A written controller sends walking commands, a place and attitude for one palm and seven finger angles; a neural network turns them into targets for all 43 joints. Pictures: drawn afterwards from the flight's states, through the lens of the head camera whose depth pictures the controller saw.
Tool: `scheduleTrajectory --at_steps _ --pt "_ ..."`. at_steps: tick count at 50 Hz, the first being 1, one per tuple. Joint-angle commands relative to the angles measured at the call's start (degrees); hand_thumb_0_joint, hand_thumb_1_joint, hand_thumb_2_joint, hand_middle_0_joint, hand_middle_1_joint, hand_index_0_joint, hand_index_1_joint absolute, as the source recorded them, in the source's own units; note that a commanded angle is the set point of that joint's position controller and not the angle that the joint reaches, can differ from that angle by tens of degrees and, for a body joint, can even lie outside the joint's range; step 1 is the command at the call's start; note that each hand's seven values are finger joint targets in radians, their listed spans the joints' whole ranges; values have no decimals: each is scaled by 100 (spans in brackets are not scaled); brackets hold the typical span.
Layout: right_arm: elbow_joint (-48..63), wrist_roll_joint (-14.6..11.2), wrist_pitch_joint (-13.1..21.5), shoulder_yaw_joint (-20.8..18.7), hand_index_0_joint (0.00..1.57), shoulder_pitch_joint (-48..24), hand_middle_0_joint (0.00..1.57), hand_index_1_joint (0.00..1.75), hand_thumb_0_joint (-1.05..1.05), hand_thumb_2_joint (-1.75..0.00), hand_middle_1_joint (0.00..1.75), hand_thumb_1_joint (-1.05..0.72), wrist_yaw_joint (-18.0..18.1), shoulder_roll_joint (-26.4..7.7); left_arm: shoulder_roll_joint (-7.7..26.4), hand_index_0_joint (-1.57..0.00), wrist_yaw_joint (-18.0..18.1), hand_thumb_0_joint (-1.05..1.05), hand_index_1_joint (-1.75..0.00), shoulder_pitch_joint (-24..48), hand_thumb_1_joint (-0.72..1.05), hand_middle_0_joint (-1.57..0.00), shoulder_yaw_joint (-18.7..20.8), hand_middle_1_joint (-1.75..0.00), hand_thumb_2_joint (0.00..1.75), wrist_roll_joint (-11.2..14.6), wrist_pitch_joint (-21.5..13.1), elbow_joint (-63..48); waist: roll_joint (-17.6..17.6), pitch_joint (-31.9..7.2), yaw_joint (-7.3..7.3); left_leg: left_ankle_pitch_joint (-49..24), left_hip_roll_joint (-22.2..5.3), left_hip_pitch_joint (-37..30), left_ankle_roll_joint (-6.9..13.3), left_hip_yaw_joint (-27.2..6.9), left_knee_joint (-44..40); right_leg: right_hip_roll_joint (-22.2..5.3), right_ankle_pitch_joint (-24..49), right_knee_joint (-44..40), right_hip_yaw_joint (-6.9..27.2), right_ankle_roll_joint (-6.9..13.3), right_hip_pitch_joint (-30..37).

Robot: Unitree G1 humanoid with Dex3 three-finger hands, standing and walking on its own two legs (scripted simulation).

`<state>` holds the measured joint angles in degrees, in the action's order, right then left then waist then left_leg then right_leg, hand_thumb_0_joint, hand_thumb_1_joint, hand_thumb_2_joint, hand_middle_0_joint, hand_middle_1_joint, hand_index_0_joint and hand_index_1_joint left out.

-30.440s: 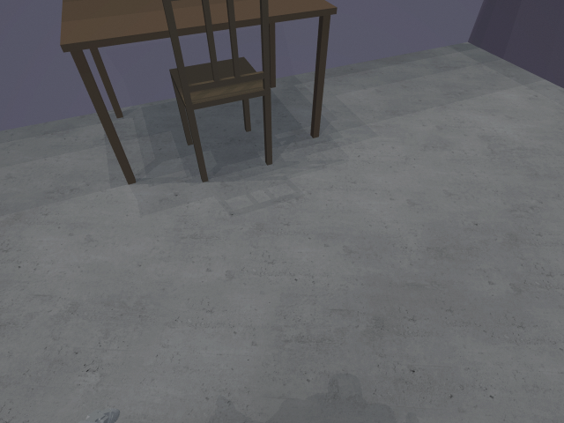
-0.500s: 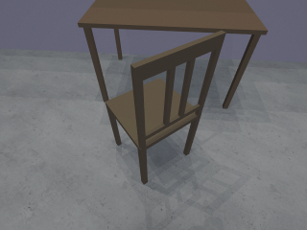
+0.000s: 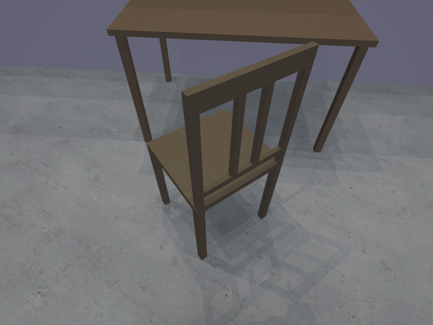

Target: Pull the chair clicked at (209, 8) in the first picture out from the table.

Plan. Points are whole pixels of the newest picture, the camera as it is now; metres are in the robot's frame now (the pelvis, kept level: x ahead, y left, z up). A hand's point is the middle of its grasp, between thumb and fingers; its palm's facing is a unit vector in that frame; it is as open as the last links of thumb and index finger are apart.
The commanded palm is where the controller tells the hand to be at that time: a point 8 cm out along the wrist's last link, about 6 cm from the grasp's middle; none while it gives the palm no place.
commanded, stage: stand and wait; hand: left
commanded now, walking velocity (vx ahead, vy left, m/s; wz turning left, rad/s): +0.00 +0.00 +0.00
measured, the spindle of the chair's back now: (236, 139) +0.61 -0.02 -0.07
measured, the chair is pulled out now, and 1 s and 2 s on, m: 0.53 0.53 0.53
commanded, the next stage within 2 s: none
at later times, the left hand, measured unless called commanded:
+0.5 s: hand out of the picture -0.01 +0.15 -0.18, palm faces +0.06 -0.98 -0.18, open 7.3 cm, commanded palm none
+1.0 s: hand out of the picture -0.01 +0.14 -0.18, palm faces +0.07 -0.98 -0.17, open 7.3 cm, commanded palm none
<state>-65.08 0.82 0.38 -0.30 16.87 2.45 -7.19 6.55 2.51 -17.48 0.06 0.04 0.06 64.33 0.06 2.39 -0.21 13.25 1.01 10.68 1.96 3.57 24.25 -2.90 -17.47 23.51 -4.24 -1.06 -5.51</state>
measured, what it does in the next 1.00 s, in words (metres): stands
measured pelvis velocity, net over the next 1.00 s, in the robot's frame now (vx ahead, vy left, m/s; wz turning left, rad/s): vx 0.01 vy -0.02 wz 0.01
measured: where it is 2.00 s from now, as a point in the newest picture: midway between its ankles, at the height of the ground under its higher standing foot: outside the picture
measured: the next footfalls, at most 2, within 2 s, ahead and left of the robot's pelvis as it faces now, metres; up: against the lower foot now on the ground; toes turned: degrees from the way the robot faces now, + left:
none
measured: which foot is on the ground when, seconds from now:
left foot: down 0.00-1.00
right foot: down 0.00-1.00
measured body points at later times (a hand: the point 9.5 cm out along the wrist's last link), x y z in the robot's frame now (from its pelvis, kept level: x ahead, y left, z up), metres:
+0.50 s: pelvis +0.01 -0.01 +0.00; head +0.03 -0.01 +0.45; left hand -0.01 +0.20 -0.16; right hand +0.00 -0.22 -0.16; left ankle +0.00 +0.10 -0.74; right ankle -0.05 -0.12 -0.74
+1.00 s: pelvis +0.01 -0.02 +0.00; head +0.03 -0.02 +0.45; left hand -0.01 +0.19 -0.16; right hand +0.00 -0.23 -0.16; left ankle +0.00 +0.10 -0.74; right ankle -0.05 -0.12 -0.74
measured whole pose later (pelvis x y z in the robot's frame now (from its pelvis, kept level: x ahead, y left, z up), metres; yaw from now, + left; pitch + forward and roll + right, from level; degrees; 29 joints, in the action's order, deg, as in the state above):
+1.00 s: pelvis +0.01 -0.02 +0.00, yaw +1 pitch -1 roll +0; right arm -65.8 0.7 0.2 -0.2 16.4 2.7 -7.3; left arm 6.3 2.7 -18.1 0.3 0.1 -0.2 64.3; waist 0.0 2.5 0.0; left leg 13.8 -0.1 9.4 0.5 2.6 24.0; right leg -1.6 -18.0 22.5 -5.1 0.2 -3.6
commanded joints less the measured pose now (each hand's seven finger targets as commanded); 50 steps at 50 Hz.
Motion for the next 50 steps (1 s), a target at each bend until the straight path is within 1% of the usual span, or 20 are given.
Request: scheduleTrajectory --at_steps 1,4,6,9,11,14,16,18,19,25,28,31,34,37,38,42,43,46,48,50 --pt "108 -6 67 -102 20 483 20 30 0 -90 30 -90 14 -506 546 -20 8 0 -30 -559 90 -20 96 -30 90 -24 -61 -47 -12 163 -16 -1427 -587 -284 103 -599 -355 -351 1045 -386 365 266 -413" --pt "97 -10 65 -101 20 466 20 30 0 -90 30 -90 13 -492 556 -20 10 0 -30 -551 90 -20 102 -30 90 -26 -55 -46 -3 229 -10 -1446 -581 -249 101 -593 -350 -357 1042 -384 340 265 -423" --pt "90 -7 71 -92 20 466 20 30 0 -90 30 -90 18 -508 553 -20 10 0 -30 -563 90 -20 106 -30 90 -21 -62 -47 -41 133 -9 -1552 -584 -297 103 -596 -325 -358 1152 -368 359 266 -364" --pt "96 -8 59 -92 20 436 20 30 0 -90 30 -90 18 -501 546 -20 12 0 -30 -557 90 -20 104 -30 90 -23 -54 -51 14 269 -14 -1427 -576 -238 95 -588 -350 -360 1047 -398 342 275 -417" --pt "91 -8 70 -100 20 464 20 30 0 -90 30 -90 18 -505 556 -20 12 0 -30 -559 90 -20 114 -30 90 -24 -63 -57 10 149 -14 -1545 -583 -313 97 -579 -328 -365 1154 -380 349 270 -362" --pt "94 -10 63 -95 20 447 20 30 0 -90 30 -90 21 -511 548 -20 13 0 -30 -553 90 -20 113 -30 90 -23 -64 -59 -113 184 -11 -1558 -581 -286 98 -589 -309 -358 1194 -389 343 274 -349" --pt "87 -9 72 -99 20 441 20 30 0 -90 30 -90 25 -512 532 -20 16 0 -30 -565 90 -20 114 -30 90 -21 -66 -63 -54 138 -6 -1628 -589 -350 100 -571 -310 -369 1251 -372 335 270 -346" --pt "75 -20 62 -89 20 417 20 30 0 -90 30 -90 26 -505 551 -20 17 0 -30 -572 90 -20 110 -30 90 -20 -63 -60 -80 231 14 -1582 -584 -300 102 -582 -299 -358 1205 -406 333 272 -378" --pt "73 -12 63 -89 20 434 20 30 0 -90 30 -90 23 -495 554 -20 16 0 -30 -564 90 -20 110 -30 90 -22 -62 -63 -1 234 -6 -1571 -574 -279 92 -575 -309 -372 1220 -402 341 279 -349" --pt "67 -13 66 -92 20 413 20 30 0 -90 30 -90 30 -496 556 -20 25 0 -30 -604 90 -20 120 -30 90 -23 -83 -56 -54 81 -3 -1780 -583 -410 92 -538 -243 -384 1548 -378 344 281 -269" --pt "65 -21 53 -94 20 406 20 30 0 -90 30 -90 33 -496 551 -20 27 0 -30 -588 90 -20 121 -30 90 -26 -82 -60 -119 200 6 -1689 -578 -331 84 -538 -250 -368 1490 -408 323 279 -292" --pt "54 -8 56 -87 20 411 20 30 0 -90 30 -90 34 -498 540 -20 24 0 -30 -612 90 -20 113 -30 90 -19 -85 -47 -42 176 -7 -1679 -580 -365 75 -525 -261 -374 1528 -405 359 287 -282" --pt "41 -12 46 -82 20 405 20 30 0 -90 30 -90 29 -494 552 -20 22 0 -30 -570 90 -20 115 -30 90 -22 -75 -53 -43 292 -8 -1537 -570 -266 66 -536 -297 -363 1349 -442 340 289 -293" --pt "40 -8 56 -85 20 421 20 30 0 -90 30 -90 34 -499 542 -20 22 0 -30 -582 90 -20 120 -30 90 -20 -81 -54 -33 186 -9 -1630 -579 -353 74 -544 -287 -364 1412 -425 346 295 -259" --pt "48 -20 45 -80 20 390 20 30 0 -90 30 -90 34 -490 538 -20 22 0 -30 -589 90 -20 120 -30 90 -23 -74 -58 -88 315 14 -1525 -574 -286 80 -546 -284 -356 1317 -471 323 291 -317" --pt "45 -14 50 -82 20 408 20 30 0 -90 30 -90 32 -492 553 -20 20 0 -30 -605 90 -20 117 -30 90 -20 -88 -54 -84 207 -4 -1568 -575 -336 68 -532 -276 -376 1472 -461 365 297 -249" --pt "53 -21 39 -88 20 372 20 30 0 -90 30 -90 34 -475 534 -20 25 0 -30 -614 90 -20 116 -30 90 -21 -86 -54 -152 270 15 -1504 -573 -322 74 -537 -266 -361 1435 -491 339 295 -284" --pt "42 -10 45 -87 20 410 20 30 0 -90 30 -90 37 -477 544 -20 27 0 -30 -608 90 -20 124 -30 90 -17 -93 -58 -36 169 -5 -1607 -565 -346 57 -521 -243 -374 1592 -459 359 303 -202" --pt "45 -21 34 -91 20 381 20 30 0 -90 30 -90 37 -473 532 -20 29 0 -30 -626 90 -20 115 -30 90 -24 -87 -52 -81 283 8 -1487 -574 -327 61 -520 -262 -355 1426 -511 351 304 -287" --pt "42 -12 40 -91 20 422 20 30 0 -90 30 -90 34 -471 538 -20 23 0 -30 -611 90 -20 125 -30 90 -23 -88 -55 -72 249 -10 -1530 -572 -314 54 -526 -271 -365 1450 -487 346 300 -248"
